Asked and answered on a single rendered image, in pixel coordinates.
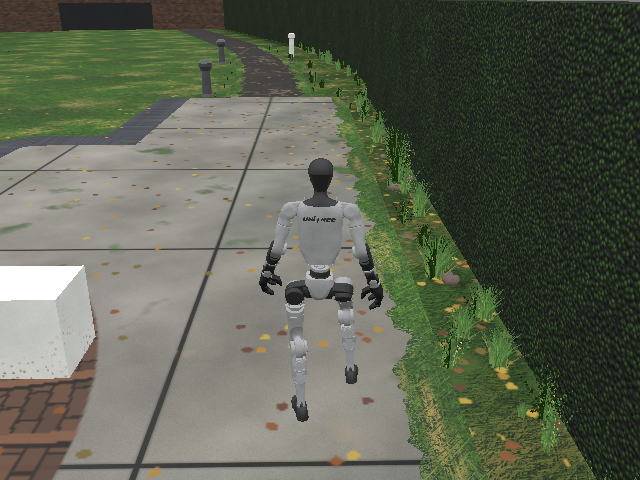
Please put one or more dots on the right robot forearm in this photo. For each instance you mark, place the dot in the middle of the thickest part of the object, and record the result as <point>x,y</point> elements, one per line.
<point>369,269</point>

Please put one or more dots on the right robot hand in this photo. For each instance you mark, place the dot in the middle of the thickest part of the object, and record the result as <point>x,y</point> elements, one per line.
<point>376,293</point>

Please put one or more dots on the left robot shin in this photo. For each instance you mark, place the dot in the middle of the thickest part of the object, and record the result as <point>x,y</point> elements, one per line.
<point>299,372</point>

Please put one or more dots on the right robot shin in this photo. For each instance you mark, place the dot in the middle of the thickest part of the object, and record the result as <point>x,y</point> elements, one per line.
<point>349,340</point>

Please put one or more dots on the robot shin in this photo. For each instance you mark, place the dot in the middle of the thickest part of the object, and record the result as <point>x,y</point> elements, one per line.
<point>349,340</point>
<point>299,372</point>

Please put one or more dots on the right robot upper arm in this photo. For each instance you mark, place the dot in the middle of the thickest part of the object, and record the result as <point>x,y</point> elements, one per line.
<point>352,212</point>

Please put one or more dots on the left robot hand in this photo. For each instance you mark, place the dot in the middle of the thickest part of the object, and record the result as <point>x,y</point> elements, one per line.
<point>264,280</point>

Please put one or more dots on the left robot upper arm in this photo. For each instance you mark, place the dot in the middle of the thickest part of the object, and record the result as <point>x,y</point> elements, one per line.
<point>288,211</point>

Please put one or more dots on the left robot forearm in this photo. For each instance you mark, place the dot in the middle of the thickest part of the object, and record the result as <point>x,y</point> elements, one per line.
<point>270,262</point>

